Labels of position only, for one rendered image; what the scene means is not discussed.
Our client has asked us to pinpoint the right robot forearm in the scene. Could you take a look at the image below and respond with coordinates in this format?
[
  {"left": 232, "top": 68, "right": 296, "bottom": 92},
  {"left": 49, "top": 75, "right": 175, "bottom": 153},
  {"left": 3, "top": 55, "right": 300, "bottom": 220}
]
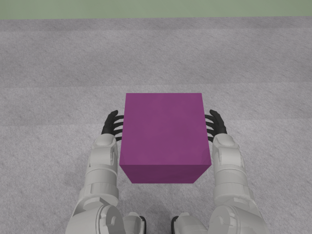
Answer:
[{"left": 212, "top": 133, "right": 264, "bottom": 220}]

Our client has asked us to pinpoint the robot left shin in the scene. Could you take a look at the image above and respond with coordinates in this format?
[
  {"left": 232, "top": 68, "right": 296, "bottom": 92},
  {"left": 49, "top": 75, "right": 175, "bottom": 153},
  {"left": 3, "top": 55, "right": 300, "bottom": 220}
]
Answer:
[{"left": 129, "top": 212, "right": 141, "bottom": 219}]

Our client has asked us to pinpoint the left robot forearm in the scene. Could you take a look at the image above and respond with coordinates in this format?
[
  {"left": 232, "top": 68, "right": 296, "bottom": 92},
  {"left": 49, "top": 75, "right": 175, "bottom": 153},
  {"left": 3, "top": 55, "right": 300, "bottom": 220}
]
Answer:
[{"left": 70, "top": 134, "right": 119, "bottom": 219}]

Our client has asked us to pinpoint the robot right upper arm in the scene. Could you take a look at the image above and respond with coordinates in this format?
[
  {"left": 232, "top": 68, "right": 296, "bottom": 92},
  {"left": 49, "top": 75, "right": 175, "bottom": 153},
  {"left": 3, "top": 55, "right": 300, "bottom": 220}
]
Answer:
[{"left": 208, "top": 204, "right": 270, "bottom": 234}]

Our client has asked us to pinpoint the carton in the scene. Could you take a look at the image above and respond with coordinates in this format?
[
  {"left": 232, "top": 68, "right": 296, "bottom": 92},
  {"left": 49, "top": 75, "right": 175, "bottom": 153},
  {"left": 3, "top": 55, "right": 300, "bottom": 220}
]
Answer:
[{"left": 119, "top": 93, "right": 212, "bottom": 183}]

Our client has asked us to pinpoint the robot left upper arm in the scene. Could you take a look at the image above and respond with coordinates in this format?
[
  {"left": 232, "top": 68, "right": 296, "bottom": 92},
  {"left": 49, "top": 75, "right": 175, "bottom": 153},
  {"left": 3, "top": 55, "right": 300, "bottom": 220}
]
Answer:
[{"left": 65, "top": 204, "right": 126, "bottom": 234}]

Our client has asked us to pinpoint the robot right hand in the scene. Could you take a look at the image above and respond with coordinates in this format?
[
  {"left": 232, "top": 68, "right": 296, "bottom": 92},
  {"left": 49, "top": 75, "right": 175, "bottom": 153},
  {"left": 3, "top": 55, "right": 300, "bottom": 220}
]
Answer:
[{"left": 205, "top": 110, "right": 227, "bottom": 142}]

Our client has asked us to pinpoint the robot shin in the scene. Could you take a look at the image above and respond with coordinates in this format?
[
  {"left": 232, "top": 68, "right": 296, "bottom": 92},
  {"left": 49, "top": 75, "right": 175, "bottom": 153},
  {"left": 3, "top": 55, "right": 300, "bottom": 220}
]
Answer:
[
  {"left": 177, "top": 212, "right": 189, "bottom": 219},
  {"left": 129, "top": 212, "right": 141, "bottom": 219}
]

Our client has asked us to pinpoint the robot left hand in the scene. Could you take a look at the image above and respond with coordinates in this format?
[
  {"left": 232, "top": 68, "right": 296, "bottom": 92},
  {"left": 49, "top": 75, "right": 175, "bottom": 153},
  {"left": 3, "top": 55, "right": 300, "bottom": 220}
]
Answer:
[{"left": 101, "top": 110, "right": 124, "bottom": 141}]

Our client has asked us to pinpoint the robot right shin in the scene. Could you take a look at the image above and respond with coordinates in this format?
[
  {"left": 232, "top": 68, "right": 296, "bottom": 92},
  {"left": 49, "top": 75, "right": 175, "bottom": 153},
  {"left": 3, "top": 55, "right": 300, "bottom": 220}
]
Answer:
[{"left": 177, "top": 212, "right": 189, "bottom": 219}]

